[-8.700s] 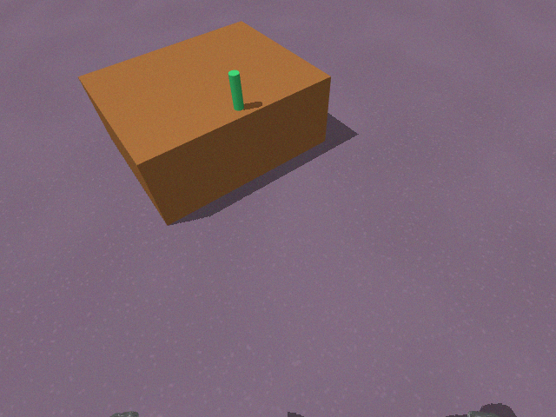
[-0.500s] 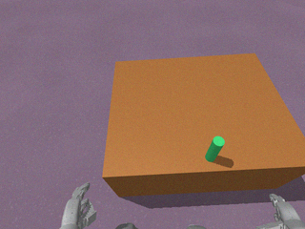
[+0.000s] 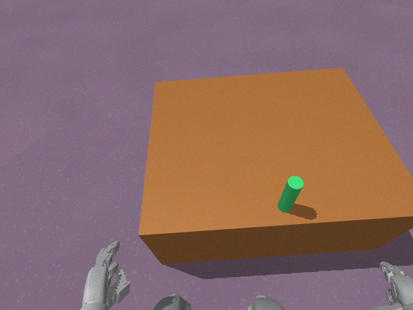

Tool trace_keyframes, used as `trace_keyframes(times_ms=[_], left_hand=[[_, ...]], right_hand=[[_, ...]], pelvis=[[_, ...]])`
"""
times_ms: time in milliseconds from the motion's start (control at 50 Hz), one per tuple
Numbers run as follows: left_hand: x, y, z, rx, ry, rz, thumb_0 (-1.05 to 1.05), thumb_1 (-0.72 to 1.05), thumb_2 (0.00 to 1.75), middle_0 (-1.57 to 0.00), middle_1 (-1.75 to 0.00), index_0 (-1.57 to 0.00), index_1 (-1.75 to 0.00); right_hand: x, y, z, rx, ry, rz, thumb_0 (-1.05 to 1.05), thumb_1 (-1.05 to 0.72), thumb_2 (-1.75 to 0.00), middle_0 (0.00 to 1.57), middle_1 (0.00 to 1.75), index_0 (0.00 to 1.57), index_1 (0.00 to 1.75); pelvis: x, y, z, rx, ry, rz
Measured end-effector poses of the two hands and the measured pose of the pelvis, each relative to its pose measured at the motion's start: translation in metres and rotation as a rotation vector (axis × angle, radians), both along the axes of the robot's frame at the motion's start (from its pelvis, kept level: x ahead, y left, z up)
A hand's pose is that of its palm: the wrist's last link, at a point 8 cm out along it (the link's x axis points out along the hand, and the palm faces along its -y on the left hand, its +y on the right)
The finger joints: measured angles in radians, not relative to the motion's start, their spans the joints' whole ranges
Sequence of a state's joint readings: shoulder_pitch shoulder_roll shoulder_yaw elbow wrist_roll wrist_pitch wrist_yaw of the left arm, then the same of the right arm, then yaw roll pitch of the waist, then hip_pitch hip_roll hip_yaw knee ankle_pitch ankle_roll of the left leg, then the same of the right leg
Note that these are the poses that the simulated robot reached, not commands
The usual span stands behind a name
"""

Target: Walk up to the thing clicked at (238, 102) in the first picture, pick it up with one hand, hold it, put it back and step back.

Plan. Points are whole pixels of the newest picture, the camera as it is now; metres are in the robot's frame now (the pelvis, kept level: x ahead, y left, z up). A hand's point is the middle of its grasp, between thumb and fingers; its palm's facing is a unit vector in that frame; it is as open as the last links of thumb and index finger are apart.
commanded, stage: go down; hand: right
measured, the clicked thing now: (289, 195) +0.45 -0.21 -0.25
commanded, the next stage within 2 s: approach in 1.54 s
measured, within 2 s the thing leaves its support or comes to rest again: neither
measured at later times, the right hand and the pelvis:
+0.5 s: hand (399, 236) +0.25 -0.33 -0.02, palm faces +0.16 +0.96 -0.23, open 17.4 cm; pelvis -0.01 +0.00 +0.00, yaw +0 degrees
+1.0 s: hand out of the picture +0.30 -0.37 +0.01, palm faces +0.18 +0.97 -0.15, open 17.6 cm; pelvis -0.02 +0.00 +0.00, yaw +1 degrees
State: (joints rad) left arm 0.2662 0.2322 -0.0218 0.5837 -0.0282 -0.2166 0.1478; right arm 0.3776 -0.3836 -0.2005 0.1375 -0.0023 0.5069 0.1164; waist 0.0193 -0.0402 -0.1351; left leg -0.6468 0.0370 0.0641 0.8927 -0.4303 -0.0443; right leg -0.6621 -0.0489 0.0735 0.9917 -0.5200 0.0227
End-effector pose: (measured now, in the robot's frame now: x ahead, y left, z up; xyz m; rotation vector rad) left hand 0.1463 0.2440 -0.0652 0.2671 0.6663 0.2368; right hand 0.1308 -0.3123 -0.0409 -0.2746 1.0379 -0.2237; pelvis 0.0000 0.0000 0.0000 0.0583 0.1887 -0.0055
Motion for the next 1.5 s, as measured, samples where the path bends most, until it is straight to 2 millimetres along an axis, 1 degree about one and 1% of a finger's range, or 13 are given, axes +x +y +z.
trace_keyframes(times_ms=[100,160,220,320,380,500,640,740,840,980,1160,1340,1500], left_hand=[[-0.005,0.001,-0.001,0.016,-0.006,0.002,0.01,0.90,0.89,-0.20,-0.30,-0.20,-0.30],[-0.007,0.001,-0.001,0.028,-0.006,0.000,0.01,0.90,0.90,-0.20,-0.30,-0.20,-0.30],[-0.009,0.001,-0.002,0.041,-0.001,-0.006,0.01,0.90,0.90,-0.20,-0.30,-0.20,-0.30],[-0.015,0.003,-0.004,0.057,0.020,-0.003,0.01,0.89,0.90,-0.21,-0.30,-0.21,-0.30],[-0.021,0.006,-0.004,0.061,0.034,0.012,0.01,0.89,0.90,-0.21,-0.30,-0.21,-0.30],[-0.039,0.016,-0.007,0.072,0.088,0.047,0.01,0.88,0.90,-0.21,-0.30,-0.21,-0.30],[-0.063,0.026,-0.012,0.093,0.187,0.059,0.01,0.88,0.90,-0.21,-0.30,-0.21,-0.30],[-0.072,0.027,-0.015,0.101,0.239,0.044,0.01,0.88,0.90,-0.21,-0.30,-0.20,-0.30],[-0.075,0.027,-0.016,0.103,0.265,0.029,0.01,0.88,0.90,-0.20,-0.30,-0.20,-0.30],[-0.079,0.029,-0.015,0.101,0.286,0.019,0.01,0.89,0.90,-0.20,-0.30,-0.20,-0.30],[-0.088,0.033,-0.017,0.119,0.351,0.004,0.01,0.90,0.90,-0.20,-0.30,-0.21,-0.30],[-0.092,0.035,-0.016,0.138,0.392,0.007,0.01,0.91,0.90,-0.20,-0.31,-0.21,-0.30],[-0.096,0.030,-0.016,0.128,0.400,0.008,0.00,0.91,0.90,-0.20,-0.31,-0.21,-0.30]], right_hand=[[-0.001,-0.005,0.001,-0.003,-0.023,-0.011,-0.01,0.53,-0.07,0.04,0.06,0.05,0.05],[0.005,-0.011,0.004,-0.006,-0.053,-0.017,-0.01,0.53,-0.07,0.04,0.06,0.05,0.05],[0.020,-0.020,0.010,-0.009,-0.117,-0.026,-0.01,0.53,-0.07,0.04,0.06,0.05,0.06],[0.055,-0.044,0.029,-0.014,-0.239,-0.044,-0.01,0.52,-0.08,0.04,0.06,0.05,0.05],[0.073,-0.057,0.039,0.004,-0.272,-0.046,-0.01,0.52,-0.08,0.04,0.06,0.05,0.05],[0.093,-0.068,0.044,0.075,-0.288,-0.027,-0.01,0.52,-0.08,0.04,0.06,0.04,0.05],[0.106,-0.077,0.044,0.099,-0.354,-0.003,-0.01,0.55,-0.09,0.03,0.06,0.04,0.06],[0.116,-0.089,0.048,0.096,-0.434,-0.010,-0.01,0.58,-0.09,0.02,0.06,0.03,0.06],[0.128,-0.097,0.056,0.099,-0.491,-0.004,-0.01,0.59,-0.09,0.02,0.06,0.03,0.06],[0.142,-0.103,0.065,0.113,-0.534,0.008,-0.02,0.58,-0.08,0.02,0.06,0.03,0.06],[0.153,-0.113,0.066,0.116,-0.590,0.006,-0.02,0.59,-0.07,0.03,0.06,0.04,0.06],[0.167,-0.120,0.071,0.133,-0.641,0.010,-0.02,0.57,-0.07,0.04,0.06,0.04,0.05],[0.168,-0.124,0.068,0.144,-0.631,0.016,-0.02,0.56,-0.07,0.04,0.05,0.04,0.05]], pelvis=[[-0.003,0.000,-0.002,0.002,-0.001,-0.003],[-0.005,0.000,-0.003,0.003,-0.003,-0.006],[-0.008,0.001,-0.003,0.003,-0.007,-0.009],[-0.010,0.001,-0.003,0.005,-0.010,-0.010],[-0.010,0.000,-0.002,0.006,-0.008,-0.007],[-0.011,-0.003,0.001,0.004,0.002,0.004],[-0.013,-0.004,0.000,-0.002,0.014,0.014],[-0.016,-0.002,-0.001,-0.003,0.024,0.014],[-0.017,-0.002,-0.001,-0.001,0.035,0.012],[-0.017,-0.001,0.000,-0.003,0.048,0.016],[-0.017,0.000,-0.002,-0.004,0.072,0.018],[-0.012,-0.002,-0.004,0.002,0.088,0.020],[-0.013,-0.007,-0.004,0.008,0.089,0.024]])
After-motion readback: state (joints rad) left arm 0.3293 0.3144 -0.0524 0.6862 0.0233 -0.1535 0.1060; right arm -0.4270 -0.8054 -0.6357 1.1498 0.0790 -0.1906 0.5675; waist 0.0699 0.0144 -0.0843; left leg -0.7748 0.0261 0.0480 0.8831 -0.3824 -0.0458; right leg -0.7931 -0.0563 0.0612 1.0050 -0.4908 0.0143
